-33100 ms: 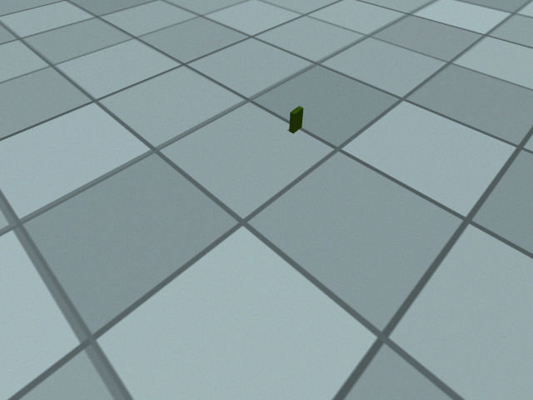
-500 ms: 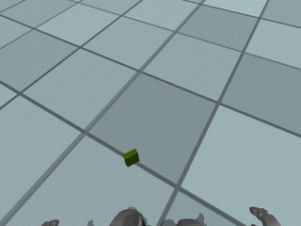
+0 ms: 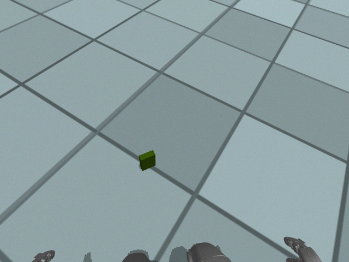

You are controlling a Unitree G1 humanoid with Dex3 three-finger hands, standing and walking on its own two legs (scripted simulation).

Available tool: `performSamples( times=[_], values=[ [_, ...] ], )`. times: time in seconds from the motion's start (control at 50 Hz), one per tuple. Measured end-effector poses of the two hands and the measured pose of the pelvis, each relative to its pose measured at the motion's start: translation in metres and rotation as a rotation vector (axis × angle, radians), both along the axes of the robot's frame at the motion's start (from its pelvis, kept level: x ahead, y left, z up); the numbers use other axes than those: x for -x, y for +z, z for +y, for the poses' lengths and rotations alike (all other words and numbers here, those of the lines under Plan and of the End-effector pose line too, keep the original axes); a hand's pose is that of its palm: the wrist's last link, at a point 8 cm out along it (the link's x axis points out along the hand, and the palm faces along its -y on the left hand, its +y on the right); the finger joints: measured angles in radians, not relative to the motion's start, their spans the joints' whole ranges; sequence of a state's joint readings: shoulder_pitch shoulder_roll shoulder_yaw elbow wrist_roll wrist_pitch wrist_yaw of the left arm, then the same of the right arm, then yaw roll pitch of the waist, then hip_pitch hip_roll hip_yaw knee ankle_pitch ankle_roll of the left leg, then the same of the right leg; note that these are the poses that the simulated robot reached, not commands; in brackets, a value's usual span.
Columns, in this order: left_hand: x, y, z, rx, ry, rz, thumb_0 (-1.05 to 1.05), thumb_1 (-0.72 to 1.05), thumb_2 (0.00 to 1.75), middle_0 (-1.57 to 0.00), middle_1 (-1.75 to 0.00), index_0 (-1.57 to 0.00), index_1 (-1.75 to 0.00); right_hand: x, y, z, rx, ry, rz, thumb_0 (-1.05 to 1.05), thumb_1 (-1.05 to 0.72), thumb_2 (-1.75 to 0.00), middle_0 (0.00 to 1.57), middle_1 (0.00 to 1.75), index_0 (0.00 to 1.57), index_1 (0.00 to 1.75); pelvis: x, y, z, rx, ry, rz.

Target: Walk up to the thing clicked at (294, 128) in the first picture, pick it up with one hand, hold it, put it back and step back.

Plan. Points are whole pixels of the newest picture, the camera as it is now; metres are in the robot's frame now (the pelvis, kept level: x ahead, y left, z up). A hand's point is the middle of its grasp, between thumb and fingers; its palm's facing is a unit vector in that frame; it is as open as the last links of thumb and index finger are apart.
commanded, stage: step back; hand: left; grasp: from the side
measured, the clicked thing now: (147, 160) +0.69 +0.12 -0.69
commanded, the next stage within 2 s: stand in 1.98 s
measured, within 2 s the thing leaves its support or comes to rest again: neither
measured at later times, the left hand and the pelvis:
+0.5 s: hand out of the picture -0.04 +0.25 -0.15, palm faces +0.04 -0.91 -0.41, open 7.4 cm; pelvis -0.17 -0.03 -0.02, yaw +2 degrees
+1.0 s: hand out of the picture -0.30 +0.19 -0.14, palm faces +0.02 -0.90 -0.43, open 7.4 cm; pelvis -0.34 -0.08 -0.01, yaw +1 degrees
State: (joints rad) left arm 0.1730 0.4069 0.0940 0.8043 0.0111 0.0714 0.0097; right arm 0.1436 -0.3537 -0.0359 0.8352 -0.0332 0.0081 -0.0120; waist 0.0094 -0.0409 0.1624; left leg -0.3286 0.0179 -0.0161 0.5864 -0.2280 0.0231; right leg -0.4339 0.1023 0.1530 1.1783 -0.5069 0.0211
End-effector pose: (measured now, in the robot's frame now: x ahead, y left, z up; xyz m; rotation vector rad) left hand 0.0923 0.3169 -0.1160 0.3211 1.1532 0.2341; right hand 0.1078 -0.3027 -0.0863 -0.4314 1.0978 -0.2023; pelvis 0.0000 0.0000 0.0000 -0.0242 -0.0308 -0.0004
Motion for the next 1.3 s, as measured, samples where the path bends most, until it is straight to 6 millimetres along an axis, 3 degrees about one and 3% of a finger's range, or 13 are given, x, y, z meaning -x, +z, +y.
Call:
performSamples(
  times=[0.14, 0.2, 0.28, 0.38, 0.48, 0.6, 0.72, 0.86, 0.96, 1.1, 1.2, 1.3],
  values=[
    [0.058, -0.006, -0.018, -0.029, -0.038, 0.051, 0.0, 0.9, 0.9, -0.2, -0.3, -0.2, -0.3, 0.038, -0.015, -0.029, -0.01, -0.012, -0.068, 0.0, -0.9, -0.9, 0.21, 0.3, 0.2, 0.3, 0.053, -0.015, -0.02, -0.017, -0.048, -0.003],
    [0.089, -0.001, -0.033, -0.033, -0.037, 0.057, 0.0, 0.91, 0.9, -0.2, -0.3, -0.2, -0.3, 0.064, -0.026, -0.043, -0.023, -0.044, -0.057, 0.0, -0.91, -0.9, 0.21, 0.3, 0.2, 0.3, 0.076, -0.017, -0.028, 0.013, -0.031, -0.02],
    [0.123, 0.014, -0.042, -0.038, -0.019, 0.057, 0.0, 0.9, 0.9, -0.2, -0.3, -0.2, -0.3, 0.105, -0.026, -0.048, -0.04, -0.068, -0.003, 0.0, -0.91, -0.9, 0.21, 0.3, 0.2, 0.3, 0.098, -0.006, -0.032, -0.044, -0.031, -0.016],
    [0.137, 0.022, -0.039, -0.064, -0.022, 0.001, 0.01, 0.9, 0.9, -0.2, -0.3, -0.2, -0.3, 0.158, -0.03, -0.047, -0.038, -0.053, 0.075, 0.0, -0.91, -0.9, 0.21, 0.3, 0.2, 0.3, 0.128, -0.004, -0.032, -0.051, 0.003, -0.002],
    [0.145, 0.01, -0.028, -0.055, -0.019, -0.091, 0.0, 0.9, 0.9, -0.2, -0.3, -0.2, -0.3, 0.203, -0.036, -0.038, -0.016, -0.025, 0.131, 0.0, -0.91, -0.9, 0.21, 0.3, 0.2, 0.3, 0.165, -0.015, -0.029, -0.055, 0.049, -0.014],
    [0.18, 0.007, -0.037, -0.016, -0.008, -0.076, 0.0, 0.9, 0.9, -0.2, -0.3, -0.2, -0.3, 0.239, -0.021, -0.034, -0.023, -0.012, 0.099, 0.01, -0.91, -0.9, 0.21, 0.3, 0.2, 0.3, 0.207, -0.006, -0.034, -0.026, 0.035, -0.019],
    [0.239, 0.002, -0.05, -0.011, -0.027, -0.019, 0.0, 0.9, 0.9, -0.2, -0.3, -0.2, -0.3, 0.253, -0.011, -0.054, 0.002, 0.0, -0.007, 0.0, -0.9, -0.9, 0.21, 0.3, 0.2, 0.3, 0.251, -0.007, -0.048, -0.01, -0.008, -0.005],
    [0.329, -0.001, -0.076, -0.04, -0.015, 0.06, 0.0, 0.9, 0.9, -0.2, -0.3, -0.2, -0.3, 0.287, -0.025, -0.092, -0.008, -0.016, -0.059, 0.0, -0.91, -0.9, 0.21, 0.3, 0.2, 0.3, 0.309, -0.018, -0.076, 0.0, -0.017, -0.013],
    [0.387, 0.014, -0.085, -0.058, 0.029, 0.095, 0.0, 0.9, 0.9, -0.2, -0.3, -0.2, -0.3, 0.33, -0.025, -0.098, -0.031, -0.014, 0.0, 0.0, -0.91, -0.9, 0.21, 0.3, 0.2, 0.3, 0.335, -0.006, -0.082, -0.056, -0.004, -0.003],
    [0.427, 0.018, -0.072, -0.078, 0.083, 0.026, 0.0, 0.9, 0.9, -0.21, -0.3, -0.2, -0.3, 0.388, -0.039, -0.091, -0.043, 0.027, 0.136, 0.0, -0.91, -0.9, 0.21, 0.3, 0.2, 0.3, 0.363, -0.009, -0.081, -0.038, 0.07, 0.0],
    [0.448, 0.011, -0.065, -0.052, 0.114, 0.043, 0.0, 0.9, 0.9, -0.2, -0.3, -0.2, -0.3, 0.408, -0.036, -0.072, -0.077, 0.023, 0.129, 0.01, -0.91, -0.9, 0.21, 0.3, 0.2, 0.3, 0.376, -0.006, -0.075, -0.056, 0.08, -0.018],
    [0.453, 0.011, -0.072, -0.027, 0.104, 0.051, 0.01, 0.9, 0.9, -0.2, -0.3, -0.2, -0.3, 0.408, -0.031, -0.067, -0.106, 0.022, 0.082, 0.01, -0.91, -0.9, 0.21, 0.3, 0.2, 0.3, 0.379, -0.001, -0.081, -0.041, 0.07, -0.017]
  ],
)
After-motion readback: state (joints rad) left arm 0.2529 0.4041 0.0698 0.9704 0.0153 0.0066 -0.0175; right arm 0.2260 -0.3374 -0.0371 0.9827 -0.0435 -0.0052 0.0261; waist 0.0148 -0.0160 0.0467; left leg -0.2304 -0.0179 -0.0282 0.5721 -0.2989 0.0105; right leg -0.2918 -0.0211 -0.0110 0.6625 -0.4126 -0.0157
